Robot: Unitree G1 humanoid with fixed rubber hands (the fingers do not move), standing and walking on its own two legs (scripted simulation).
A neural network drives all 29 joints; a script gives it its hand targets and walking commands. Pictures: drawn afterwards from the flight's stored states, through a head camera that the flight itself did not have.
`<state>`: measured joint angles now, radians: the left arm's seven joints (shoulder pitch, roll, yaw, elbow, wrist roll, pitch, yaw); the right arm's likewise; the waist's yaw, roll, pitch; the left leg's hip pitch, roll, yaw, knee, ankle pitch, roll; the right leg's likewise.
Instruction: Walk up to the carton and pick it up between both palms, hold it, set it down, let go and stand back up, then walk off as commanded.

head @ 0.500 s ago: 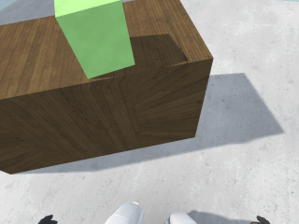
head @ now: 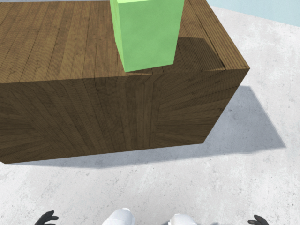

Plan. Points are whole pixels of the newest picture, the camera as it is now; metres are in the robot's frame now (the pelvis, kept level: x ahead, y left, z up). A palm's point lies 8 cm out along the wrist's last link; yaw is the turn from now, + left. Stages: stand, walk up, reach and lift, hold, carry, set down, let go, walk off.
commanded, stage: walk off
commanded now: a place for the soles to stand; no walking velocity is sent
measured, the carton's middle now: (142, 23) +0.77 +0.05 +0.10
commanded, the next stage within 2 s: stand in 1.52 s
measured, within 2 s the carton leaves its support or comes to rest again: neither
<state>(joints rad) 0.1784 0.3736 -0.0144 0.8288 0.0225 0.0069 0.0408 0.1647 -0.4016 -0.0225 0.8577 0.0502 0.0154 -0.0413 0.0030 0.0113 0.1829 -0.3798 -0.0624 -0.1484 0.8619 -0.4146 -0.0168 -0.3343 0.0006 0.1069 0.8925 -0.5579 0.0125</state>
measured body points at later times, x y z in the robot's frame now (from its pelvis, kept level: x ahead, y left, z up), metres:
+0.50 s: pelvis -0.06 -0.01 +0.00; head -0.02 -0.01 +0.44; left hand +0.04 +0.30 -0.12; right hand +0.05 -0.33 -0.11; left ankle +0.03 +0.13 -0.70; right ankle -0.07 -0.14 -0.69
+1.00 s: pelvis -0.09 -0.02 +0.01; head -0.07 -0.04 +0.45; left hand -0.01 +0.29 -0.09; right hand +0.03 -0.33 -0.11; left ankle -0.05 +0.14 -0.70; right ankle -0.06 -0.14 -0.70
